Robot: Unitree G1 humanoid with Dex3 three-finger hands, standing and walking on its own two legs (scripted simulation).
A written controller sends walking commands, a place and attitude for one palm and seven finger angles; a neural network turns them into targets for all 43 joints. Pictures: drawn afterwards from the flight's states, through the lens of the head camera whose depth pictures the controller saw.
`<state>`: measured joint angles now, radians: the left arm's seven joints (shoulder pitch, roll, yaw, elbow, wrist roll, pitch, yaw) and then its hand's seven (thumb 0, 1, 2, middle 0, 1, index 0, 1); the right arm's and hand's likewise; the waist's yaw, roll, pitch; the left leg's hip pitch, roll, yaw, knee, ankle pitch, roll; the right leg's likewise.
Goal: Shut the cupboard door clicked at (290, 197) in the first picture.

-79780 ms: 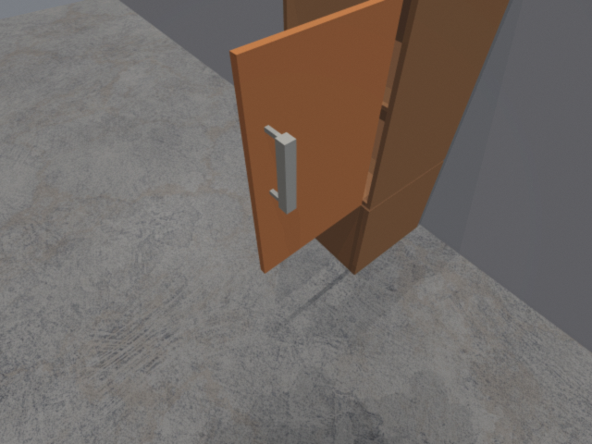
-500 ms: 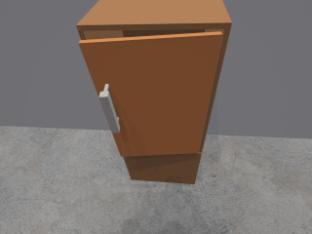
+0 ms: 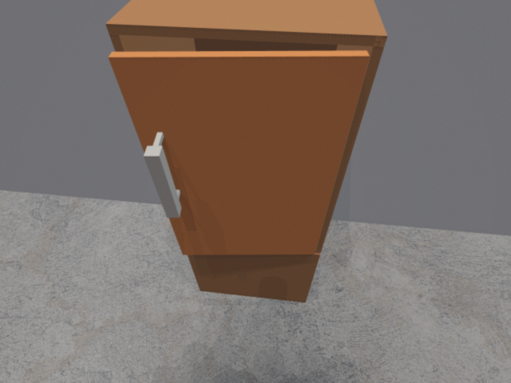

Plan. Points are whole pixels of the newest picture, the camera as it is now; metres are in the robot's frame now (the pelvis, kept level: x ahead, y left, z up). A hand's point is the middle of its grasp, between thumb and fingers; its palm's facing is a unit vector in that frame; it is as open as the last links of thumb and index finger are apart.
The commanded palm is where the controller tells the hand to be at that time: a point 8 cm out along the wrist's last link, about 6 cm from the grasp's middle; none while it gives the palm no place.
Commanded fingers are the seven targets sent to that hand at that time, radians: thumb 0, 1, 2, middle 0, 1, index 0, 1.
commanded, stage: come to a stop and stand still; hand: left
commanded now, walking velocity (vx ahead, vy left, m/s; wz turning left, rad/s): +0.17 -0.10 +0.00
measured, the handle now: (167, 176) +0.47 +0.21 +0.03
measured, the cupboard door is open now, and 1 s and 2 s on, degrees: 7 7 7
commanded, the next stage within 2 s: look again from close up in 1.84 s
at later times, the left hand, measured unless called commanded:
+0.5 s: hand out of the picture +0.04 +0.18 -0.16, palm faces +0.05 -0.97 -0.25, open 7.4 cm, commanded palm none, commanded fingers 0.00 0.90 0.90 -0.20 -0.30 -0.20 -0.30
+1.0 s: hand out of the picture +0.05 +0.28 -0.14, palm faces +0.00 -0.95 -0.31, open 7.4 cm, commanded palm none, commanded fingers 0.00 0.90 0.90 -0.20 -0.30 -0.20 -0.30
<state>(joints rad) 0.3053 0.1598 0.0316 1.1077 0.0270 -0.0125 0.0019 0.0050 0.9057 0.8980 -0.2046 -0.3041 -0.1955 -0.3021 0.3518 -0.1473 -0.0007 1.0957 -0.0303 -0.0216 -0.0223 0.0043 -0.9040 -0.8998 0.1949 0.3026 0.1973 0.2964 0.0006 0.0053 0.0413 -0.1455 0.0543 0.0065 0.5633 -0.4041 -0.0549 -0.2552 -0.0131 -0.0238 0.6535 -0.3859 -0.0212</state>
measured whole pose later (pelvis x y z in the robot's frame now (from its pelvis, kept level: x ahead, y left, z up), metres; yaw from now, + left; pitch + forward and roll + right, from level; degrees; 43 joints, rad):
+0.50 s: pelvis +0.02 -0.01 +0.01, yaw +0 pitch +0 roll +1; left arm 0.24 0.17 0.03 1.06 0.02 -0.01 0.05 0.01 0.92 0.90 -0.21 -0.30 -0.20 -0.30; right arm 0.18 -0.16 -0.03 1.05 -0.01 0.00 -0.06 0.01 -0.92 -0.90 0.20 0.30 0.20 0.30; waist 0.01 0.00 0.07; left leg -0.16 0.05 0.08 0.49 -0.33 -0.04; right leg -0.19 -0.01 -0.04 0.56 -0.37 -0.03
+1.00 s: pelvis -0.04 +0.04 +0.01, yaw +1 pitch -2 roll -1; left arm 0.16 0.33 0.01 0.95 0.03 0.00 0.00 0.01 0.90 0.90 -0.21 -0.30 -0.20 -0.30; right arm 0.15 -0.30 -0.02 0.96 -0.03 -0.01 0.00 0.01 -0.90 -0.90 0.20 0.30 0.20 0.30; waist 0.00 -0.02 0.03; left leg -0.23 -0.01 0.04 0.51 -0.24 0.04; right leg -0.21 -0.04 -0.03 0.48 -0.24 0.02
